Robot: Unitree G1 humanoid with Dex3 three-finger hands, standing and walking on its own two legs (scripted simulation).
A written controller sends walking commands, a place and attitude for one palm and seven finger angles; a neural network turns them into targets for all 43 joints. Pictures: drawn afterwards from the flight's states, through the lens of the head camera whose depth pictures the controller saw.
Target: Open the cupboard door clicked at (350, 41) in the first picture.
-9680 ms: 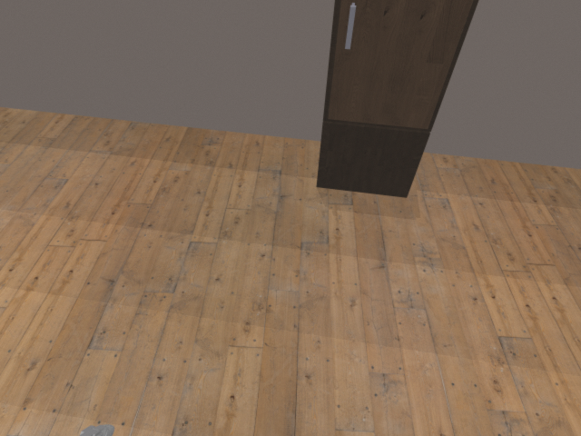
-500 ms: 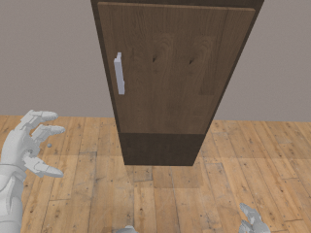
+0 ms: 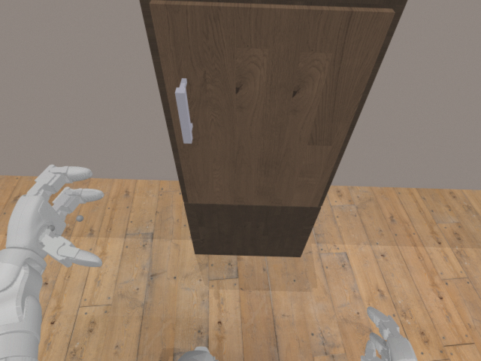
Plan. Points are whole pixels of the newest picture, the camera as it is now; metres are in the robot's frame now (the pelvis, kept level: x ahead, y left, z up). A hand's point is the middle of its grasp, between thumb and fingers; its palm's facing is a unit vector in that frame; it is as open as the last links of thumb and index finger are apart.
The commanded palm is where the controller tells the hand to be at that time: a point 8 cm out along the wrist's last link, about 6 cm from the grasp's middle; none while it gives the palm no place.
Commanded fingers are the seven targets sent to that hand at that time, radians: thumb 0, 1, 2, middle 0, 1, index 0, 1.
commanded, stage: move the hooked fingers beside the handle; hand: left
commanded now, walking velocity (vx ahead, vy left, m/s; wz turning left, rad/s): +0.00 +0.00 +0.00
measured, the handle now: (185, 112) +0.59 +0.17 +0.08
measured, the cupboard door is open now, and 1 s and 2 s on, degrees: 0 0 0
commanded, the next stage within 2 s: none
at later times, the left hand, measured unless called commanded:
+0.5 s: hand (118, 179) +0.38 +0.25 +0.08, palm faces +0.05 -1.00 -0.01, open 14.0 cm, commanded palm +0.37 +0.30 +0.08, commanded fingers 0.00 -0.50 0.30 -0.30 -1.20 -0.30 -1.20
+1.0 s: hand (142, 148) +0.47 +0.23 +0.08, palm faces +0.04 -1.00 -0.01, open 14.0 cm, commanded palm +0.45 +0.28 +0.07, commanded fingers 0.00 -0.50 0.30 -0.30 -1.20 -0.30 -1.20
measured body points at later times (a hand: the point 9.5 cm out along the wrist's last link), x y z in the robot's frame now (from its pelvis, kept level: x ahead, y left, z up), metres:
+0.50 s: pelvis +0.00 +0.00 -0.01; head +0.05 +0.01 +0.44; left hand +0.37 +0.30 +0.09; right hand +0.10 -0.26 -0.11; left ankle +0.07 +0.11 -0.70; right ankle -0.01 -0.11 -0.70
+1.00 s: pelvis +0.01 +0.00 -0.02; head +0.09 +0.02 +0.43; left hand +0.46 +0.29 +0.08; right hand +0.05 -0.27 -0.12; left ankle +0.07 +0.11 -0.70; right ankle -0.01 -0.11 -0.70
